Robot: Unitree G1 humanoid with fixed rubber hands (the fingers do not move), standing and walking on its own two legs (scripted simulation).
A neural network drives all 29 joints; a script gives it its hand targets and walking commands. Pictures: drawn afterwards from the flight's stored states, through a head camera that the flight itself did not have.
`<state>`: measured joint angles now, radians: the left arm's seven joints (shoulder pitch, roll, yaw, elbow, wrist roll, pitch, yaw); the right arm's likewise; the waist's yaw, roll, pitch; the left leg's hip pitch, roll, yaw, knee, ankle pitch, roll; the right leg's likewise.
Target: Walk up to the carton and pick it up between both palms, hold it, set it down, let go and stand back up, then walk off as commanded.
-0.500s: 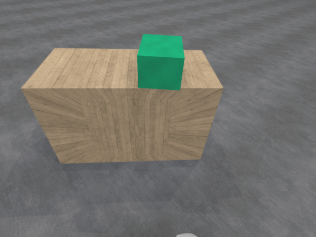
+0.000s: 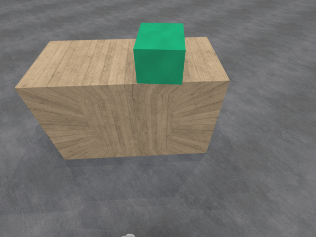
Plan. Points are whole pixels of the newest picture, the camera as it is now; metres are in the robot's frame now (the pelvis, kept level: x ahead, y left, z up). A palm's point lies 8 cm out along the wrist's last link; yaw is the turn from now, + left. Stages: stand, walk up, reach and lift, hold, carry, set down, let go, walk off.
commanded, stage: walk off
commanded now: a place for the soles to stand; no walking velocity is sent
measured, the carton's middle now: (160, 52) +0.96 -0.02 -0.01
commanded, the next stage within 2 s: stand in 0.90 s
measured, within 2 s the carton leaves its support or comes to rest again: neither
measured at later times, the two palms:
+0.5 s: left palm (42, 232) +0.18 +0.32 -0.10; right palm (269, 231) +0.17 -0.29 -0.10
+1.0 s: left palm (42, 230) +0.19 +0.32 -0.10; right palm out of the picture +0.14 -0.28 -0.10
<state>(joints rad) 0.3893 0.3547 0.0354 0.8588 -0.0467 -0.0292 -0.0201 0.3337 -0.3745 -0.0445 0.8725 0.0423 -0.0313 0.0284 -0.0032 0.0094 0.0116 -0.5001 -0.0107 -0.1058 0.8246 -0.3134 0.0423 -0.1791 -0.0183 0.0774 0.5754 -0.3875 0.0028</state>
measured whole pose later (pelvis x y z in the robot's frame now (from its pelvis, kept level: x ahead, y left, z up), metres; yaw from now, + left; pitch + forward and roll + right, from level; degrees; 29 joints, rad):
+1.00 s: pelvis +0.06 +0.02 +0.00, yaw +0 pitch -2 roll +0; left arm 0.13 0.37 0.04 0.87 -0.05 0.02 -0.02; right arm 0.19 -0.36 -0.04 0.96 0.04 -0.03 0.00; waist -0.01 -0.01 0.03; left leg -0.34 0.00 -0.09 0.61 -0.25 -0.03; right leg -0.28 -0.01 0.08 0.61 -0.32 0.03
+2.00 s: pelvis +0.06 +0.02 +0.00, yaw +0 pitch +0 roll +0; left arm 0.13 0.37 0.04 0.93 -0.05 0.00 -0.01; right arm 0.14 -0.36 -0.04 1.06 0.04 -0.03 0.01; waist -0.01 -0.01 0.03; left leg -0.33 0.00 -0.09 0.56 -0.22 -0.03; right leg -0.27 -0.01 0.08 0.56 -0.28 0.04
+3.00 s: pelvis +0.06 +0.02 +0.00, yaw +0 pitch +0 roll +0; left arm 0.13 0.37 0.04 0.93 -0.05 0.00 -0.01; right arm 0.14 -0.36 -0.04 1.06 0.04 -0.03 0.01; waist -0.01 -0.01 0.03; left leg -0.33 0.00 -0.09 0.55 -0.22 -0.04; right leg -0.27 -0.01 0.08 0.55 -0.28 0.04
